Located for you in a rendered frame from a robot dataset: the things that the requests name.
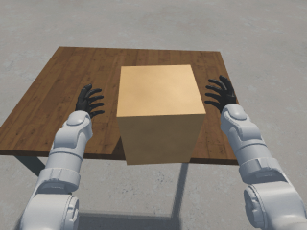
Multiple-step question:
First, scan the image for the table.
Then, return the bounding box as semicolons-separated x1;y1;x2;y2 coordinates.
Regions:
0;46;239;195

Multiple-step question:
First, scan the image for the right robot upper arm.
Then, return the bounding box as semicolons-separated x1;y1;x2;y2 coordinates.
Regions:
244;181;307;230

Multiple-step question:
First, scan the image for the left robot upper arm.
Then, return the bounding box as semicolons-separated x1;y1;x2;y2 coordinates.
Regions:
21;194;80;230

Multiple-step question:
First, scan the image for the left robot hand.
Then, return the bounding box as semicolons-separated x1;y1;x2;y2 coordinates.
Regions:
75;83;105;119

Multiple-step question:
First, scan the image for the carton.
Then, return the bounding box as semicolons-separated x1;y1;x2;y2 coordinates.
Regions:
116;64;206;166

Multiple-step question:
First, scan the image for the right robot hand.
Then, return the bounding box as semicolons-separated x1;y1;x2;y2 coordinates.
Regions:
204;75;237;114

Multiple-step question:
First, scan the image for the robot right forearm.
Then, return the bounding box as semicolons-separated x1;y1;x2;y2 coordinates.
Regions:
220;103;307;218

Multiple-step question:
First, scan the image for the robot left forearm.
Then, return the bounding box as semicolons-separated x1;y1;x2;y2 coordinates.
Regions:
19;110;93;230

